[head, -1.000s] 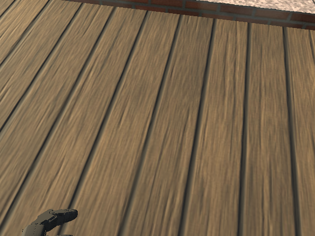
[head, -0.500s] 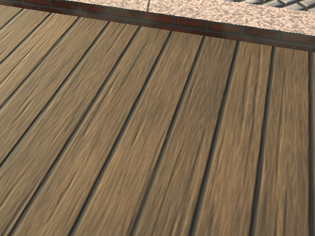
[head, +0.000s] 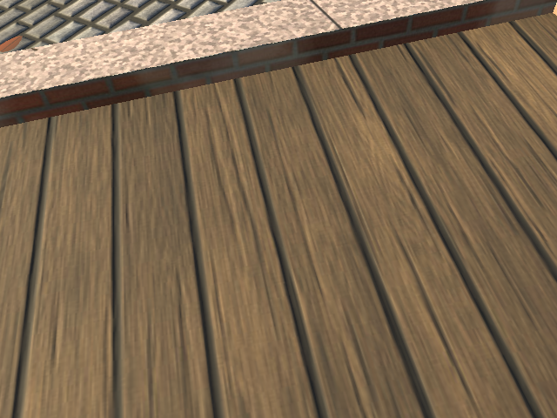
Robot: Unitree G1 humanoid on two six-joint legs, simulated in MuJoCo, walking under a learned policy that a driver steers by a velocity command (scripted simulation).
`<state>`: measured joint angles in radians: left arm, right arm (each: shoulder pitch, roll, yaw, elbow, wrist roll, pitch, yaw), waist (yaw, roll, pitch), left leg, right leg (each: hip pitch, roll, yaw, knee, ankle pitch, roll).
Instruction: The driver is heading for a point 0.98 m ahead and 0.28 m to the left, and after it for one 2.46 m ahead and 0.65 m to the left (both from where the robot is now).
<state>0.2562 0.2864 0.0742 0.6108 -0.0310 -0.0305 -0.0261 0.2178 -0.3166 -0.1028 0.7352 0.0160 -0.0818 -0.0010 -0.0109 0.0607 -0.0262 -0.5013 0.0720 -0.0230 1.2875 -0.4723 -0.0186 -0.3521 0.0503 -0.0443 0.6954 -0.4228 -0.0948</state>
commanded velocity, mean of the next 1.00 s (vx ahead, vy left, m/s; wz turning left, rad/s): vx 0.90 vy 0.00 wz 0.47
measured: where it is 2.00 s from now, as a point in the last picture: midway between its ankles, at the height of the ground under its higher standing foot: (124, 112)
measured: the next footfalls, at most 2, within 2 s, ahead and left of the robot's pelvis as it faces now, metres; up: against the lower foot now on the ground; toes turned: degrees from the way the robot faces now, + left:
left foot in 0.34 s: +0.45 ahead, +0.04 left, +0.00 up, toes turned -1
right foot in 0.80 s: +0.91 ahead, -0.08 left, +0.00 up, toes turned +23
